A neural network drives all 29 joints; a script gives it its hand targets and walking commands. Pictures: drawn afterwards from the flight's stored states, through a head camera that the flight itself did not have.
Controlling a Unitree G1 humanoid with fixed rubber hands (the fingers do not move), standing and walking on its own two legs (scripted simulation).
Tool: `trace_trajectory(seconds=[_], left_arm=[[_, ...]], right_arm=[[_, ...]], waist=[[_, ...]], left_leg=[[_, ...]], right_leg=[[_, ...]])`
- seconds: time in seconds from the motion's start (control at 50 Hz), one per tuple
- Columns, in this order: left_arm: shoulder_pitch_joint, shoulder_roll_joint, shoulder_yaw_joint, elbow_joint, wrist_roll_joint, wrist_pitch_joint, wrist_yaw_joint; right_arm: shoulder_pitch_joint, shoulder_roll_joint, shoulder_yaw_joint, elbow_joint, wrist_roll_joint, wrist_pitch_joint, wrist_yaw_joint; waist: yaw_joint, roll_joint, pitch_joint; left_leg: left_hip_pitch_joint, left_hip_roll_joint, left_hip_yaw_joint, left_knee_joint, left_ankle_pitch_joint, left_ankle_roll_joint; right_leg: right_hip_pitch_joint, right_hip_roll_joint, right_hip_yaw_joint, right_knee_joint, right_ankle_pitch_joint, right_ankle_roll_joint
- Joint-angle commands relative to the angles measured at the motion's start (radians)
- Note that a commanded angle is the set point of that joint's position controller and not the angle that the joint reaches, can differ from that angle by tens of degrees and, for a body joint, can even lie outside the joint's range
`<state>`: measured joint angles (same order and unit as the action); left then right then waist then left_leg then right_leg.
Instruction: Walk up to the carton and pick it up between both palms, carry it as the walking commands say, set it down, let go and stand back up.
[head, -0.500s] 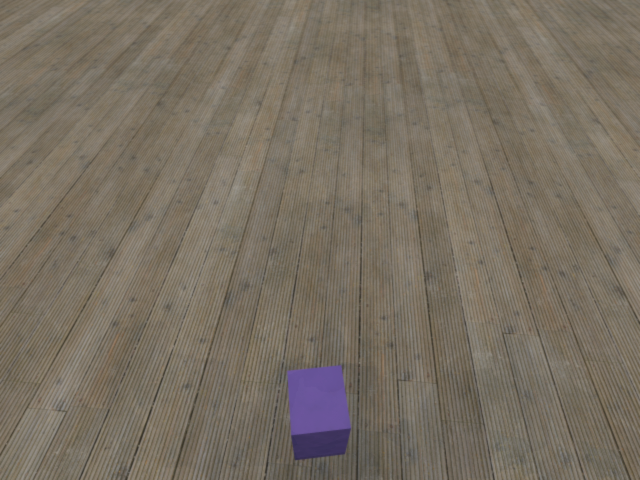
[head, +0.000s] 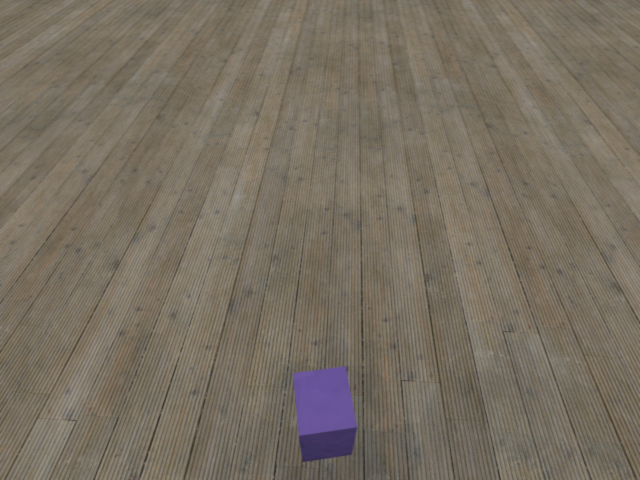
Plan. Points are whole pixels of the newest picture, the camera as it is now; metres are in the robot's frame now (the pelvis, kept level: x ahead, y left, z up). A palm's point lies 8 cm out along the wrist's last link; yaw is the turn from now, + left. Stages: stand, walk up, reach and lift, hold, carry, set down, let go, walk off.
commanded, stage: walk up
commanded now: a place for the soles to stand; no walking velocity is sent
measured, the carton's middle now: (323, 415) +0.43 +0.00 -0.64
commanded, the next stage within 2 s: reach and lift in 0.52 s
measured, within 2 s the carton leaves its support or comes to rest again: neither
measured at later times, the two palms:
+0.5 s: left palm out of the picture +0.05 +0.24 -0.12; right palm out of the picture +0.05 -0.26 -0.14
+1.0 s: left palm out of the picture +0.17 +0.21 -0.16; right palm (496, 475) +0.19 -0.24 -0.16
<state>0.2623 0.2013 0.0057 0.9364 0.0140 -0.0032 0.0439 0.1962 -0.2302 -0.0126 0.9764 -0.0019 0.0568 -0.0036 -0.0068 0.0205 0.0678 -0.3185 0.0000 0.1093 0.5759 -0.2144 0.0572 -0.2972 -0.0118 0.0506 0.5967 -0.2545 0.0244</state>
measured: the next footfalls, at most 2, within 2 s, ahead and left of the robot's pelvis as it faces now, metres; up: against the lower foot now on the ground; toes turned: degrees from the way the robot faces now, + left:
none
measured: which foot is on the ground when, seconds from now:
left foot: down 0.00-1.00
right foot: down 0.00-1.00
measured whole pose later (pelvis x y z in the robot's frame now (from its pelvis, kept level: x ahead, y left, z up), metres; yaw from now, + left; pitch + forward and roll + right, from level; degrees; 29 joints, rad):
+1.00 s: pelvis +0.01 -0.02 -0.05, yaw +4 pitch +4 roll +0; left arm 0.03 0.19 0.05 0.59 -0.02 0.21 -0.01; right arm 0.03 -0.22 -0.03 0.65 0.03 0.17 0.05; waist -0.02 0.00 0.14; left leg -0.67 0.00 0.04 1.01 -0.41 0.03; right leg -0.62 -0.02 -0.02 1.03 -0.48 0.01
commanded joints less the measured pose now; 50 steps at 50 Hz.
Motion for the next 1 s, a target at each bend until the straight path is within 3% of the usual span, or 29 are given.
trace_trajectory(seconds=[0.0, 0.18, 0.32, 0.36, 0.38, 0.4, 0.44, 0.46, 0.5, 0.52, 0.54, 0.56, 0.58, 0.6, 0.62, 0.64, 0.66, 0.68, 0.7, 0.72, 0.74, 0.76, 0.84, 0.86, 0.88, 0.9, 0.92, 0.94, 0.98], left_arm=[[0.071, 0.125, 0.039, -0.051, 0.000, -0.018, 0.007], [-0.001, 0.165, 0.043, -0.082, 0.008, -0.011, -0.013], [0.050, 0.119, 0.037, -0.088, -0.007, -0.009, -0.016], [0.113, 0.106, 0.024, -0.074, -0.002, -0.016, -0.012], [0.073, 0.137, 0.037, -0.093, 0.011, -0.020, -0.011], [0.044, 0.147, 0.045, -0.096, 0.004, -0.017, -0.009], [0.103, 0.151, 0.049, -0.086, 0.006, -0.016, -0.008], [0.098, 0.171, 0.048, -0.098, 0.002, -0.014, -0.007], [0.098, 0.192, 0.044, -0.114, -0.003, -0.021, -0.003], [-0.404, 0.202, 0.078, -0.603, -0.034, 0.051, -0.027], [-0.273, 0.162, 0.113, -0.421, -0.023, 0.095, -0.034], [-0.323, 0.188, 0.110, -0.447, 0.009, 0.148, -0.043], [-0.267, 0.133, 0.075, -0.446, -0.009, 0.198, -0.056], [-0.224, 0.157, 0.109, -0.408, 0.040, 0.255, -0.069], [-0.192, 0.191, 0.140, -0.412, 0.086, 0.290, -0.087], [-0.245, 0.203, 0.179, -0.421, 0.066, 0.292, -0.089], [-0.225, 0.209, 0.159, -0.362, 0.090, 0.303, -0.093], [-0.169, 0.139, 0.126, -0.355, 0.082, 0.303, -0.082], [-0.204, 0.192, 0.153, -0.402, 0.111, 0.290, -0.084], [-0.214, 0.166, 0.104, -0.362, 0.056, 0.278, -0.087], [-0.273, 0.125, 0.094, -0.336, 0.034, 0.273, -0.089], [-0.289, 0.098, 0.062, -0.374, 0.010, 0.263, -0.091], [-0.342, 0.084, 0.097, -0.462, -0.007, 0.205, -0.056], [-0.352, 0.095, 0.056, -0.454, -0.030, 0.205, -0.060], [-0.389, 0.077, 0.061, -0.496, -0.049, 0.205, -0.053], [-0.374, 0.129, 0.078, -0.449, -0.038, 0.191, -0.060], [-0.376, 0.097, 0.072, -0.459, -0.051, 0.186, -0.061], [-0.335, 0.030, 0.038, -0.511, -0.062, 0.169, -0.056], [-0.364, 0.033, 0.063, -0.529, -0.032, 0.163, -0.053]], right_arm=[[-0.025, -0.179, -0.046, -0.066, -0.001, -0.008, -0.003], [0.059, -0.143, -0.031, -0.064, -0.006, -0.023, 0.006], [-0.003, -0.171, -0.031, -0.065, -0.008, -0.036, -0.009], [-0.047, -0.177, -0.032, -0.086, 0.001, -0.021, -0.012], [-0.028, -0.162, -0.026, -0.083, -0.002, -0.021, -0.012], [-0.019, -0.177, -0.034, -0.083, 0.001, -0.018, -0.010], [-0.021, -0.175, -0.029, -0.079, -0.005, -0.011, -0.003], [-0.041, -0.175, -0.042, -0.083, 0.004, -0.005, -0.004], [-0.023, -0.165, -0.037, -0.096, -0.001, -0.008, 0.005], [-0.613, -0.135, 0.057, -0.519, 0.098, -0.019, 0.020], [-0.468, -0.101, 0.037, -0.457, 0.060, 0.016, 0.017], [-0.357, -0.106, 0.064, -0.401, 0.083, 0.053, 0.013], [-0.273, -0.104, 0.027, -0.429, 0.059, 0.104, 0.006], [-0.285, -0.081, 0.036, -0.371, 0.090, 0.168, 0.018], [-0.248, -0.134, -0.015, -0.338, 0.071, 0.215, 0.034], [-0.248, -0.129, -0.020, -0.331, 0.048, 0.207, 0.030], [-0.229, -0.097, -0.016, -0.363, 0.039, 0.205, 0.042], [-0.109, -0.166, -0.070, -0.235, 0.017, 0.210, 0.043], [-0.148, -0.159, -0.102, -0.279, 0.003, 0.190, 0.046], [-0.096, -0.175, -0.086, -0.279, 0.001, 0.177, 0.033], [-0.190, -0.171, -0.070, -0.311, -0.002, 0.170, 0.037], [-0.155, -0.149, -0.078, -0.231, 0.009, 0.152, 0.032], [-0.247, -0.106, -0.059, -0.389, 0.015, 0.108, 0.054], [-0.216, -0.116, -0.040, -0.396, 0.027, 0.114, 0.050], [-0.288, -0.142, -0.066, -0.411, 0.034, 0.097, 0.052], [-0.334, -0.126, -0.042, -0.454, 0.029, 0.088, 0.045], [-0.374, -0.116, -0.019, -0.507, 0.061, 0.083, 0.052], [-0.317, -0.138, -0.067, -0.457, 0.022, 0.080, 0.051], [-0.370, -0.131, -0.074, -0.543, 0.033, 0.076, 0.051]], waist=[[0.014, 0.032, -0.034], [-0.038, -0.182, 0.006], [0.027, 0.067, -0.039], [0.055, 0.056, -0.037], [0.025, -0.019, -0.033], [-0.008, -0.002, -0.018], [0.037, 0.027, -0.043], [0.011, 0.069, -0.049], [0.019, -0.065, -0.045], [0.023, -0.102, -0.094], [0.107, -0.140, -0.108], [0.056, -0.072, -0.115], [-0.029, -0.174, -0.078], [0.044, -0.143, -0.012], [-0.026, -0.175, 0.000], [0.122, -0.090, 0.062], [0.078, -0.112, 0.012], [0.011, -0.006, 0.083], [0.035, 0.046, 0.085], [-0.054, 0.030, 0.092], [-0.030, 0.071, 0.061], [-0.071, 0.067, 0.007], [-0.006, 0.026, -0.036], [-0.038, -0.090, -0.098], [-0.069, -0.040, 0.003], [0.003, -0.097, -0.052], [-0.011, -0.122, -0.152], [-0.019, -0.001, -0.194], [0.010, 0.028, -0.343]], left_leg=[[-0.104, 0.170, -0.233, -0.282, -0.337, 0.015], [0.103, 0.071, -0.159, -0.069, -0.292, -0.025], [-0.070, 0.205, -0.298, -0.299, -0.301, 0.057], [-0.070, 0.185, -0.242, -0.262, -0.307, 0.060], [-0.082, 0.188, -0.252, -0.259, -0.286, 0.047], [-0.049, 0.181, -0.228, -0.257, -0.287, 0.020], [-0.061, 0.186, -0.225, -0.268, -0.361, 0.016], [-0.065, 0.166, -0.208, -0.230, -0.372, 0.044], [-0.078, 0.091, -0.152, -0.115, -0.298, -0.007], [-0.150, 0.008, -0.071, 0.064, -0.380, 0.006], [-0.045, 0.012, -0.042, 0.050, -0.375, -0.008], [-0.050, -0.008, -0.008, 0.093, -0.365, -0.020], [0.088, -0.016, -0.021, 0.098, -0.313, -0.038], [0.151, -0.030, -0.072, 0.086, -0.324, -0.026], [0.229, -0.044, -0.084, 0.127, -0.276, -0.028], [0.189, -0.038, -0.092, 0.104, -0.345, -0.022], [0.290, -0.007, -0.156, 0.099, -0.332, -0.028], [0.218, 0.017, -0.153, 0.048, -0.392, -0.044], [0.153, 0.012, -0.148, 0.005, -0.402, -0.048], [0.140, 0.012, -0.151, 0.037, -0.398, -0.033], [0.026, 0.010, -0.131, -0.006, -0.428, -0.033], [0.039, 0.034, -0.164, -0.003, -0.433, -0.033], [-0.208, 0.025, -0.162, 0.038, -0.396, -0.048], [-0.151, 0.007, -0.141, 0.089, -0.337, -0.039], [-0.176, 0.012, -0.152, 0.114, -0.340, -0.037], [-0.205, -0.019, -0.126, 0.185, -0.296, -0.039], [-0.122, -0.027, -0.129, 0.231, -0.283, -0.034], [-0.145, -0.002, -0.194, 0.213, -0.211, -0.068], [-0.201, -0.042, -0.128, 0.321, 0.005, -0.075]], right_leg=[[0.045, -0.023, 0.042, -0.044, -0.101, -0.077], [-0.265, -0.133, 0.220, -0.273, -0.315, -0.107], [-0.032, 0.022, 0.016, 0.031, -0.105, -0.058], [-0.002, 0.000, 0.035, -0.034, -0.054, -0.075], [-0.023, -0.019, 0.051, -0.041, -0.101, -0.081], [-0.069, -0.011, 0.049, -0.062, -0.067, -0.072], [-0.033, 0.003, 0.059, -0.027, -0.139, -0.076], [-0.044, -0.015, 0.071, -0.059, -0.162, -0.086], [-0.062, -0.096, 0.211, -0.183, -0.213, -0.114], [-0.214, 0.042, -0.027, 0.037, -0.444, -0.009], [-0.180, 0.019, -0.031, -0.022, -0.483, -0.008], [-0.159, -0.001, -0.047, -0.025, -0.456, -0.005], [-0.268, -0.008, -0.039, -0.085, -0.450, -0.012], [-0.322, -0.039, -0.011, -0.106, -0.561, -0.030], [-0.363, -0.061, 0.028, -0.162, -0.618, -0.049], [-0.375, -0.102, 0.087, -0.174, -0.658, -0.083], [-0.360, -0.077, 0.048, -0.115, -0.575, -0.071], [-0.331, -0.073, 0.014, -0.066, -0.539, -0.068], [-0.292, -0.016, -0.008, -0.067, -0.483, -0.061], [-0.272, -0.015, -0.012, -0.017, -0.423, -0.059], [-0.198, 0.012, -0.047, 0.005, -0.360, -0.054], [-0.167, 0.032, -0.076, 0.052, -0.320, -0.061], [-0.156, 0.058, -0.103, 0.186, -0.206, -0.038], [-0.184, 0.046, -0.114, 0.170, -0.207, -0.030], [-0.359, 0.045, -0.130, 0.208, -0.218, -0.041], [-0.337, 0.019, -0.076, 0.184, -0.277, -0.022], [-0.441, 0.025, -0.109, 0.230, -0.273, -0.027], [-0.425, 0.023, -0.091, 0.276, -0.168, -0.039], [-0.435, 0.051, -0.099, 0.336, -0.053, -0.036]])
